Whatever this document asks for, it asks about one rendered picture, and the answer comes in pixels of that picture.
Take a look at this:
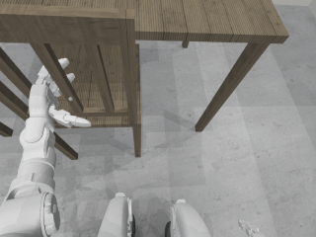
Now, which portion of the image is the right robot hand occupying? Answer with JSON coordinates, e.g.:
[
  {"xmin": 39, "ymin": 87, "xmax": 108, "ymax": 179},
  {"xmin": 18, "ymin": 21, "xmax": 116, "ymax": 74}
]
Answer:
[{"xmin": 238, "ymin": 219, "xmax": 266, "ymax": 237}]

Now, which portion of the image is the robot left upper arm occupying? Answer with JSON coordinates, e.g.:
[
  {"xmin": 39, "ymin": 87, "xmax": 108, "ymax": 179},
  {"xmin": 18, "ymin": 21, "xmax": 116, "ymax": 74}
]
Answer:
[{"xmin": 0, "ymin": 192, "xmax": 60, "ymax": 237}]

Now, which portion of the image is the left robot hand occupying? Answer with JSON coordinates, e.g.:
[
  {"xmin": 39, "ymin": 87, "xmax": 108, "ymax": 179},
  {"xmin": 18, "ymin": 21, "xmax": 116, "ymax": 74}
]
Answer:
[{"xmin": 29, "ymin": 58, "xmax": 92, "ymax": 128}]

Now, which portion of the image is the robot left shin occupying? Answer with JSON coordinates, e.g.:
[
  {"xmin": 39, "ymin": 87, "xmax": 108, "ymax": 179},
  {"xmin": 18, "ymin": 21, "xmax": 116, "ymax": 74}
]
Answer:
[{"xmin": 109, "ymin": 193, "xmax": 132, "ymax": 237}]

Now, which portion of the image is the chair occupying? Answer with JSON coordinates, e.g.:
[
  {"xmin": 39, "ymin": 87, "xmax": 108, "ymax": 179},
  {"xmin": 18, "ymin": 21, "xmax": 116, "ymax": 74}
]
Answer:
[{"xmin": 0, "ymin": 3, "xmax": 141, "ymax": 160}]

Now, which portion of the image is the robot left forearm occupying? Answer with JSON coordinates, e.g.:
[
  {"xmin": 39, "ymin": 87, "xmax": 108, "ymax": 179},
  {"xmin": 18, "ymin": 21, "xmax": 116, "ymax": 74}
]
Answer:
[{"xmin": 0, "ymin": 117, "xmax": 56, "ymax": 209}]

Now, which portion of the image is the robot right thigh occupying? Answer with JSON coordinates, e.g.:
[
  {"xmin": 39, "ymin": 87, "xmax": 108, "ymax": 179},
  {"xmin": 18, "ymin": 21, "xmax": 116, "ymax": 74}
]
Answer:
[{"xmin": 170, "ymin": 202, "xmax": 213, "ymax": 237}]

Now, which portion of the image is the table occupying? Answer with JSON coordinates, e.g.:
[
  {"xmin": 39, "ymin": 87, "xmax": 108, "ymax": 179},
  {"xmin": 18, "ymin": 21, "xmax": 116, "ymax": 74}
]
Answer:
[{"xmin": 0, "ymin": 0, "xmax": 289, "ymax": 137}]

